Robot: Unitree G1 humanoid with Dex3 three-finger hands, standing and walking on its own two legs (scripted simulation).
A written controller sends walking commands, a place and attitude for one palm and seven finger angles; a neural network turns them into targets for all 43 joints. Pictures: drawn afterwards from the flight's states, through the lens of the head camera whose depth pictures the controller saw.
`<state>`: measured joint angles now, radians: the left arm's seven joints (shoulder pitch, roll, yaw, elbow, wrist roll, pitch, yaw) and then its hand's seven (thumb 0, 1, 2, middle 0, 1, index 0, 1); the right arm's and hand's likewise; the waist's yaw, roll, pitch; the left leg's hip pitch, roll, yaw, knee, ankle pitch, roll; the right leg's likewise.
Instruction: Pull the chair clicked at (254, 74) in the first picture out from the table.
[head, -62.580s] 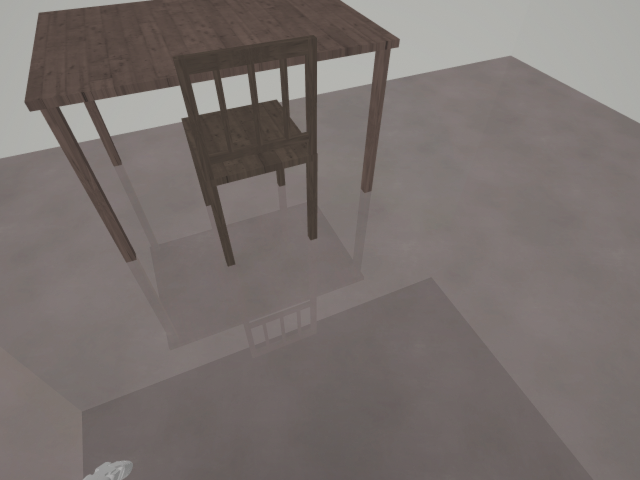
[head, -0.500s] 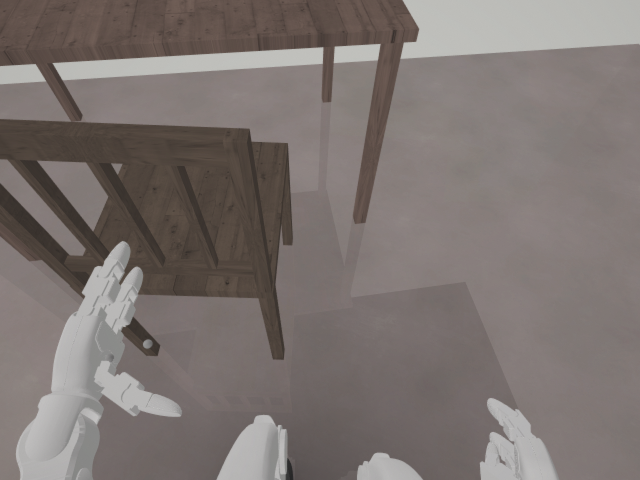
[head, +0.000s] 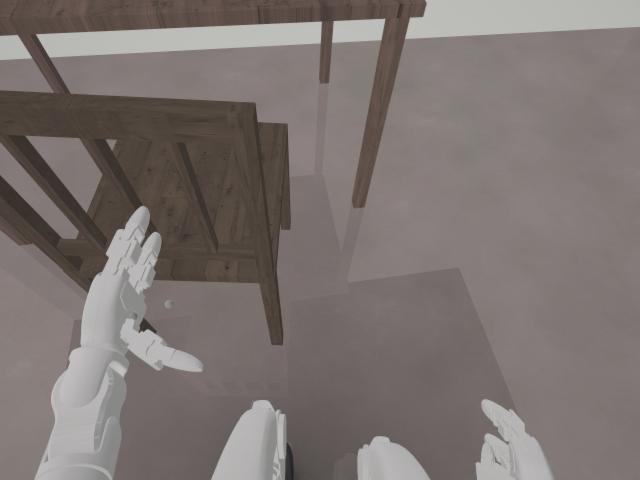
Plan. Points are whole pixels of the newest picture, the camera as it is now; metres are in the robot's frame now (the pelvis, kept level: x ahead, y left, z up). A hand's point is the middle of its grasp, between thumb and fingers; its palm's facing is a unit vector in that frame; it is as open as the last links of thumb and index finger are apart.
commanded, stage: aim the fingers beside a spindle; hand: left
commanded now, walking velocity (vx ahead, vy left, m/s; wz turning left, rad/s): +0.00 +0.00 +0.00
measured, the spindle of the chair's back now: (129, 200) +0.48 +0.30 +0.00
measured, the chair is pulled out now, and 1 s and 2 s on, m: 0.24 0.24 0.24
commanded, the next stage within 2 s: none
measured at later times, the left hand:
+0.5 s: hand (186, 292) +0.33 +0.18 +0.02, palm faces +0.01 -1.00 -0.05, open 16.9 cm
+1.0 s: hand (181, 295) +0.33 +0.19 +0.01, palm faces +0.04 -1.00 -0.05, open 16.9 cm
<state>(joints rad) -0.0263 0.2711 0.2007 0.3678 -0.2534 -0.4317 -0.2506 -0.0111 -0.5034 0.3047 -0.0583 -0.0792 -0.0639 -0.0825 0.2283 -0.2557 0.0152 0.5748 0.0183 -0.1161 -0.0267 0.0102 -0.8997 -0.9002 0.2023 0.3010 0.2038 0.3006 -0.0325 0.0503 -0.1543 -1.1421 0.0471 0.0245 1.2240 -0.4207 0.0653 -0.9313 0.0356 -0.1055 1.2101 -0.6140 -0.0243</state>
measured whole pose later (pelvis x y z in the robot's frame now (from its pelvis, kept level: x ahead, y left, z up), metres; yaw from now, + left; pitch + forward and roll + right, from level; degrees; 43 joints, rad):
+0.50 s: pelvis +0.00 +0.00 -0.01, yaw -1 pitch +20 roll -4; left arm -0.08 0.26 0.18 0.39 -0.21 -0.45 -0.17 -0.01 -0.50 0.30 -0.06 -0.08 -0.07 -0.08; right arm 0.23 -0.25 0.01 0.57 0.01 -0.05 -0.01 0.01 -0.90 -0.90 0.20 0.30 0.20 0.30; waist -0.04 0.05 -0.17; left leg -1.18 0.05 0.03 1.25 -0.43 0.06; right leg -0.98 0.04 -0.10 1.25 -0.62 -0.03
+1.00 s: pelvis +0.00 -0.01 -0.01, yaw -1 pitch +21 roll -4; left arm -0.07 0.28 0.23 0.44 -0.24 -0.44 -0.21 -0.01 -0.50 0.30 -0.06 -0.08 -0.07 -0.08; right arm 0.23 -0.25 0.01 0.56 0.02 -0.04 -0.02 0.01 -0.90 -0.90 0.20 0.30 0.20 0.30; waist -0.04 0.05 -0.17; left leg -1.19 0.06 0.02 1.26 -0.44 0.05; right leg -0.98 0.05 -0.10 1.26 -0.64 -0.04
